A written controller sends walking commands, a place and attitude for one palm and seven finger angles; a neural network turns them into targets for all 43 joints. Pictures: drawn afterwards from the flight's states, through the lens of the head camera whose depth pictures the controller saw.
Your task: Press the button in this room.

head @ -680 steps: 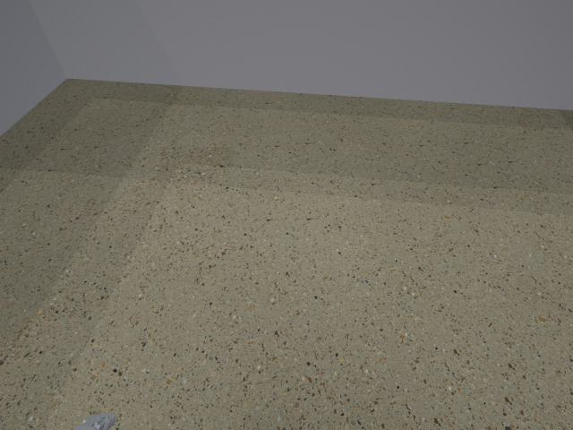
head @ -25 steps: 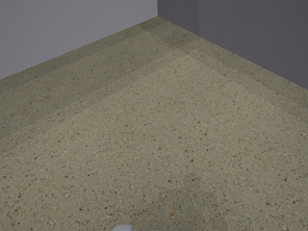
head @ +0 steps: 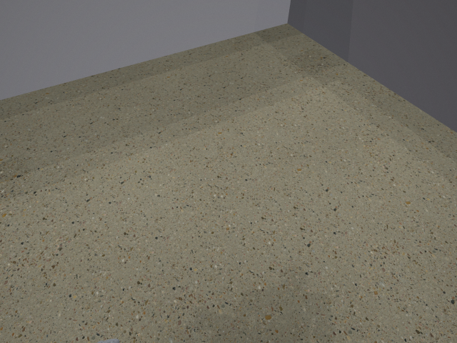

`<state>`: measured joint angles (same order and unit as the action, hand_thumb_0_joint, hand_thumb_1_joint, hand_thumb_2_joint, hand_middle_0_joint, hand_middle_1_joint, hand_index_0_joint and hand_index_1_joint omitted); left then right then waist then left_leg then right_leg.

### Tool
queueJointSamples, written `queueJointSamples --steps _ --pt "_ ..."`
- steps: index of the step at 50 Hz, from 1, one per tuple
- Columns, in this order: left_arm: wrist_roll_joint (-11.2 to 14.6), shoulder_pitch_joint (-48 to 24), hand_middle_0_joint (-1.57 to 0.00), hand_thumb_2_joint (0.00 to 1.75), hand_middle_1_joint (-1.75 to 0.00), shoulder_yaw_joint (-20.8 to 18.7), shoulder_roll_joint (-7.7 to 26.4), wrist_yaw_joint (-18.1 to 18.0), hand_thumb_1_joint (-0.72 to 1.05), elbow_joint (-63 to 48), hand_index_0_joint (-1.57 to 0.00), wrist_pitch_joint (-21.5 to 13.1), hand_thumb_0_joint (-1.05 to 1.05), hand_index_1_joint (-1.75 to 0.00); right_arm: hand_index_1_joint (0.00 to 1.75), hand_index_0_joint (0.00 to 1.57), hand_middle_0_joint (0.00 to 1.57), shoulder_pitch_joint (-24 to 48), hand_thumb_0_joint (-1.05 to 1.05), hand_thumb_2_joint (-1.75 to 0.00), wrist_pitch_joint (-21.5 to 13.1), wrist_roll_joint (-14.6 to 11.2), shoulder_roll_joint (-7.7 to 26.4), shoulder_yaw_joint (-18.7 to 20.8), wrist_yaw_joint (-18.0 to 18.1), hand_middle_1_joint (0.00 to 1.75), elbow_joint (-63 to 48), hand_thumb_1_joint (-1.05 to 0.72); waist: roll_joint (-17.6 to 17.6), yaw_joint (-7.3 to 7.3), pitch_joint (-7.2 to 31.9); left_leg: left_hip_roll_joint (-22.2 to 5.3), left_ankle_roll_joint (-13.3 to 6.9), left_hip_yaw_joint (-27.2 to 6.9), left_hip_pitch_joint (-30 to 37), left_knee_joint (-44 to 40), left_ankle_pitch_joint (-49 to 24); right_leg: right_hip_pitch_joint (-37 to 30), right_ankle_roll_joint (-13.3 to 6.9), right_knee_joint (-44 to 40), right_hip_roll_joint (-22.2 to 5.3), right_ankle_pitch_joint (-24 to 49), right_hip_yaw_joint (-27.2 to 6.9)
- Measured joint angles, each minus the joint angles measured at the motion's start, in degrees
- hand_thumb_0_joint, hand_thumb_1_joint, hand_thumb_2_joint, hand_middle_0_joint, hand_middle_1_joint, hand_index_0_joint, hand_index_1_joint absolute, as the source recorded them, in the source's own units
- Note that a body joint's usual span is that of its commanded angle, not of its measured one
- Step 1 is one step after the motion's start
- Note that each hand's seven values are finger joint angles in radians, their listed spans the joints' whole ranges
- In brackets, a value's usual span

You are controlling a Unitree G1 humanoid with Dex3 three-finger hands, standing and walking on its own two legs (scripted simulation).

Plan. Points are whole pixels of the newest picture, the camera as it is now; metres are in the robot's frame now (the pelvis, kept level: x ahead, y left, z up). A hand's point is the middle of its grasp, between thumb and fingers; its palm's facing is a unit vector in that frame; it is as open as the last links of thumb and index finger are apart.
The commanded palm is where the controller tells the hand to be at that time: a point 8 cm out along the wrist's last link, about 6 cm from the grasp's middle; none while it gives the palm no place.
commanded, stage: turn or walk to find it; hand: left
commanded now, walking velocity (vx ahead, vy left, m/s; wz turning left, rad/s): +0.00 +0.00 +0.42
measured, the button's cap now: out of the picture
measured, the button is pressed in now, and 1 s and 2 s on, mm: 0 0 0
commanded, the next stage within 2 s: none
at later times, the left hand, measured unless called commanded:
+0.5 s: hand out of the picture -0.04 +0.21 -0.18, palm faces +0.28 -0.93 -0.24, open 7.4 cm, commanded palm none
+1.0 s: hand out of the picture -0.01 +0.19 -0.14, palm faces +0.43 -0.86 -0.28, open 7.4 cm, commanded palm none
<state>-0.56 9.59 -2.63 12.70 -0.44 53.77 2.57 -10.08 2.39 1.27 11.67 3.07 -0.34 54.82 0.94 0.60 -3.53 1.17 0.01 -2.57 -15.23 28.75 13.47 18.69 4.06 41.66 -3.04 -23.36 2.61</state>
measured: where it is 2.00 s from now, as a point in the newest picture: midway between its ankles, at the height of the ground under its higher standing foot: outside the picture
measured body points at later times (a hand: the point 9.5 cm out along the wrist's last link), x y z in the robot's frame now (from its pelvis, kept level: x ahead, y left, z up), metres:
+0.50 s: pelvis -0.02 +0.01 -0.01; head +0.02 +0.03 +0.44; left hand -0.06 +0.26 -0.16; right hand +0.12 -0.22 -0.15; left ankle -0.06 +0.12 -0.74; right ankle +0.00 -0.12 -0.73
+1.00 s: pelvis -0.02 -0.03 +0.00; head +0.02 -0.05 +0.45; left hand -0.04 +0.24 -0.12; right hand +0.14 -0.23 -0.17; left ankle -0.09 +0.10 -0.67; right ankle +0.02 -0.11 -0.74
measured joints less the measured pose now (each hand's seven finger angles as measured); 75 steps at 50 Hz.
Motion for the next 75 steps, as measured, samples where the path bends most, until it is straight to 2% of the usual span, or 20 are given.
queueJointSamples --steps 2,5,8,12,21,24,26,28,32,39,42,44,48,51,54,63,67,69,71,75 --pt "-0.1 -0.1 -0.20 0.90 -0.29 0.3 -0.5 0.0 0.91 -0.8 -0.20 -1.1 0.01 -0.30 0.30 0.20 0.20 -0.8 0.00 -0.89 0.3 -0.3 0.4 0.4 -0.1 0.30 0.1 -0.90 0.6 0.09 0.3 0.4 0.9 -0.9 -1.8 2.7 1.0 -3.6 -1.5 -8.6 0.5 5.3 0.8" --pt "-0.5 0.1 -0.20 0.90 -0.30 0.9 -2.3 -0.3 0.91 -1.3 -0.20 -2.1 0.01 -0.30 0.30 0.20 0.20 -1.4 0.00 -0.89 1.3 -0.4 1.6 1.3 -0.1 0.30 0.6 -0.90 2.3 0.35 -0.1 1.1 1.2 -1.6 -6.7 15.9 10.9 -3.9 -5.3 -8.1 0.4 5.2 2.9" --pt "-0.6 1.1 -0.20 0.90 -0.30 1.1 -3.4 -0.5 0.91 -1.5 -0.20 -2.1 0.00 -0.30 0.30 0.20 0.20 -1.8 0.01 -0.89 2.0 -0.2 2.5 2.0 -0.4 0.30 1.1 -0.91 2.5 0.38 -0.4 0.9 1.7 -0.2 -11.2 30.9 11.7 -5.3 -5.6 -9.9 -0.7 5.6 4.3" --pt "-0.7 2.1 -0.20 0.90 -0.30 1.3 -3.9 -0.6 0.90 -0.9 -0.20 -2.0 0.01 -0.30 0.29 0.20 0.20 -2.2 0.01 -0.89 2.2 -0.2 3.0 2.1 -0.7 0.30 1.6 -0.91 2.0 0.68 -0.9 -1.2 3.2 1.2 -12.4 36.7 9.3 -6.7 -5.5 -11.8 -1.9 6.4 6.4" --pt "-1.3 3.9 -0.20 0.90 -0.30 0.6 -1.8 -0.3 0.90 0.7 -0.20 -1.9 0.01 -0.30 0.29 0.19 0.20 0.1 0.01 -0.89 1.9 -0.7 2.0 0.8 -0.7 0.30 2.2 -0.91 -1.1 -1.30 -2.2 -3.3 3.5 4.9 -4.2 17.5 12.5 -5.8 -4.1 -9.8 -4.8 5.5 10.3" --pt "-0.8 4.8 -0.20 0.90 -0.30 0.0 -0.3 -0.2 0.90 1.3 -0.20 -1.2 0.01 -0.30 0.29 0.20 0.20 0.9 0.01 -0.89 0.6 -0.7 1.9 0.3 -0.7 0.30 1.0 -0.91 -1.8 -1.53 -1.7 -3.2 1.9 6.5 0.7 4.8 4.8 -3.9 -2.6 -5.3 -6.0 3.4 11.7" --pt "-0.5 4.6 -0.20 0.90 -0.30 -0.5 1.3 -0.4 0.90 2.0 -0.20 0.1 0.01 -0.30 0.29 0.20 0.20 1.9 0.01 -0.89 -0.3 -0.5 1.0 0.2 -0.7 0.30 0.5 -0.91 -3.6 -2.02 -2.2 -2.1 -0.2 6.7 0.0 6.1 5.3 -0.6 -1.3 2.4 -6.1 -3.6 8.4" --pt "-0.4 4.1 -0.20 0.90 -0.30 -0.8 2.1 -0.6 0.91 2.7 -0.20 1.3 0.01 -0.30 0.29 0.20 0.20 2.2 0.00 -0.89 -0.9 -0.4 0.3 -0.2 -0.3 0.30 -0.1 -0.91 -3.8 -2.07 -2.1 -2.0 -1.1 6.2 0.2 6.0 5.7 2.7 -0.7 11.1 -4.4 -7.3 4.9" --pt "-0.3 2.6 -0.20 0.90 -0.29 -1.0 2.5 0.0 0.91 2.7 -0.20 1.4 0.01 -0.30 0.30 0.20 0.20 2.1 0.00 -0.89 -0.9 -0.2 -0.1 -0.7 0.3 0.30 -0.2 -0.91 -2.8 -1.86 -1.6 -1.6 -1.3 4.3 1.5 1.9 3.0 6.2 0.0 18.2 -2.6 -3.7 1.8" --pt "-0.2 -0.1 -0.19 0.90 -0.29 -0.4 1.4 0.1 0.91 0.5 -0.19 0.6 0.01 -0.30 0.30 0.20 0.20 1.2 0.00 -0.89 -0.6 -0.1 -0.1 -0.5 0.1 0.30 -0.2 -0.90 -1.1 -0.74 -0.9 -0.5 -0.9 1.4 1.7 -1.0 0.6 4.1 0.5 9.5 -1.2 -2.7 -0.3" --pt "0.0 -1.1 -0.19 0.90 -0.29 0.0 0.5 0.0 0.91 -0.5 -0.19 0.0 0.01 -0.30 0.30 0.20 0.20 0.5 0.00 -0.89 -0.2 0.0 0.2 0.0 0.0 0.30 -0.2 -0.90 -0.1 0.09 -0.6 -0.1 -0.1 -0.1 0.5 0.2 0.7 0.8 0.1 1.4 -0.1 -1.1 -0.2" --pt "0.1 -1.2 -0.19 0.90 -0.29 0.4 0.1 0.0 0.91 -1.3 -0.20 -0.9 0.01 -0.30 0.30 0.20 0.20 -0.3 0.00 -0.89 0.1 -0.2 0.4 0.3 -0.1 0.30 -0.1 -0.90 0.2 0.21 -0.2 0.5 0.7 -0.9 -0.7 2.2 1.5 -2.8 -0.2 -7.4 0.3 4.5 0.5" --pt "-0.5 -0.7 -0.20 0.90 -0.30 1.1 -2.1 -0.2 0.91 -2.0 -0.20 -2.2 0.01 -0.30 0.30 0.20 0.20 -1.3 0.00 -0.89 1.4 -0.4 1.9 1.5 -0.1 0.30 0.5 -0.90 2.5 0.58 -0.3 1.1 1.2 -1.7 -6.9 19.1 12.6 -3.9 -5.2 -7.8 0.1 5.2 3.5" --pt "-0.5 0.5 -0.20 0.90 -0.30 1.2 -3.2 -0.4 0.91 -2.0 -0.20 -2.1 0.00 -0.30 0.30 0.20 0.20 -1.6 0.01 -0.89 2.1 -0.2 2.7 2.1 -0.5 0.30 1.2 -0.91 2.6 0.57 -0.5 0.5 1.9 -0.2 -11.2 33.2 11.3 -5.4 -5.7 -9.9 -0.8 5.9 5.1" --pt "-0.7 1.5 -0.20 0.90 -0.30 1.3 -3.6 -0.5 0.90 -1.4 -0.20 -2.0 0.01 -0.30 0.29 0.20 0.20 -2.0 0.01 -0.89 2.2 -0.1 3.0 2.2 -0.8 0.30 1.5 -0.91 2.1 0.66 -0.7 -1.1 2.9 0.9 -12.2 37.2 9.3 -6.4 -5.6 -11.5 -1.7 6.6 6.6" --pt "-1.2 4.2 -0.20 0.90 -0.30 0.9 -2.2 -0.2 0.90 0.7 -0.20 -2.0 0.01 -0.30 0.29 0.19 0.20 -0.1 0.01 -0.89 2.1 -0.7 2.2 0.9 -0.7 0.30 2.4 -0.91 -0.7 -1.38 -2.0 -3.3 3.6 4.4 -5.0 19.8 13.0 -6.1 -4.3 -10.5 -4.5 6.3 10.5" --pt "-0.9 5.7 -0.20 0.90 -0.30 0.0 -0.3 -0.2 0.90 1.8 -0.20 -1.2 0.01 -0.30 0.29 0.20 0.20 1.4 0.01 -0.89 0.7 -0.8 1.8 0.3 -0.7 0.30 1.0 -0.91 -1.8 -1.95 -1.7 -3.0 2.2 6.7 0.6 5.4 5.1 -4.2 -2.5 -5.7 -6.0 4.3 12.2" --pt "-0.6 5.6 -0.20 0.90 -0.30 -0.6 1.2 -0.3 0.90 2.6 -0.20 0.1 0.01 -0.30 0.29 0.20 0.20 2.4 0.01 -0.89 -0.2 -0.6 0.8 0.1 -0.7 0.30 0.4 -0.91 -3.7 -2.43 -2.1 -1.8 -0.3 7.2 0.0 6.6 4.7 -1.1 -1.4 1.5 -6.3 -2.4 8.9" --pt "-0.6 5.2 -0.20 0.90 -0.30 -0.9 1.9 -0.5 0.91 3.5 -0.20 1.5 0.01 -0.30 0.29 0.20 0.20 2.5 0.00 -0.89 -0.8 -0.4 0.2 -0.2 -0.4 0.30 -0.2 -0.91 -3.8 -2.49 -1.8 -1.6 -1.9 6.7 0.1 6.4 5.3 2.4 -0.9 10.3 -4.5 -6.4 5.1" --pt "-0.5 3.8 -0.20 0.90 -0.29 -1.1 2.5 0.0 0.91 3.6 -0.20 1.5 0.01 -0.30 0.30 0.20 0.20 2.1 0.00 -0.89 -1.0 -0.4 -0.4 -0.8 0.3 0.30 -0.4 -0.91 -3.1 -2.25 -1.1 -1.0 -2.6 5.1 1.8 1.2 2.2 6.6 0.0 19.4 -2.8 -2.1 1.5"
